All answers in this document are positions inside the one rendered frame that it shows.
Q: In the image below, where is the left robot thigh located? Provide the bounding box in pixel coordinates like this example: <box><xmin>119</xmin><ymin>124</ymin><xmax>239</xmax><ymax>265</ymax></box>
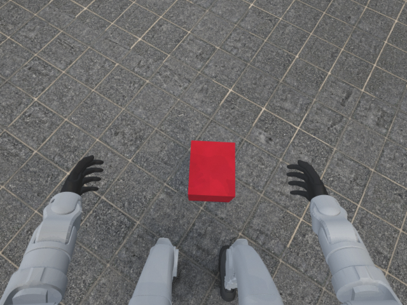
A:
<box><xmin>128</xmin><ymin>244</ymin><xmax>179</xmax><ymax>305</ymax></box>

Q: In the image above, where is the carton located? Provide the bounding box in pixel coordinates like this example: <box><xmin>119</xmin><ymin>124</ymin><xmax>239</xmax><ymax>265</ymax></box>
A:
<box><xmin>188</xmin><ymin>140</ymin><xmax>235</xmax><ymax>202</ymax></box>

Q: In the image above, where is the robot left hand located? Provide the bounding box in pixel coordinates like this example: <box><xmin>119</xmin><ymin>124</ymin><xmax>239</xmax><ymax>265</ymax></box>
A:
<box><xmin>60</xmin><ymin>155</ymin><xmax>104</xmax><ymax>196</ymax></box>

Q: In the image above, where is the robot right foot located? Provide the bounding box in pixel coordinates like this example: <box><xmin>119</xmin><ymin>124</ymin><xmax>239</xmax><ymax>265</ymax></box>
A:
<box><xmin>219</xmin><ymin>245</ymin><xmax>236</xmax><ymax>302</ymax></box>

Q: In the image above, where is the robot right forearm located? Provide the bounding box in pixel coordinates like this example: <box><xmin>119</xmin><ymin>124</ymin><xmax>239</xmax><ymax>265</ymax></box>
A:
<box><xmin>310</xmin><ymin>195</ymin><xmax>403</xmax><ymax>305</ymax></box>

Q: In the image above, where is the robot right hand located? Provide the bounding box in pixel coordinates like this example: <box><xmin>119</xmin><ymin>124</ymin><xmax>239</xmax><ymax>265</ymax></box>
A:
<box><xmin>286</xmin><ymin>160</ymin><xmax>329</xmax><ymax>202</ymax></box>

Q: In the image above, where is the robot left forearm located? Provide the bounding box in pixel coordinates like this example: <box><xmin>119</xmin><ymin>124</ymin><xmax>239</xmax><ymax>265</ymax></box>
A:
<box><xmin>0</xmin><ymin>192</ymin><xmax>82</xmax><ymax>305</ymax></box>

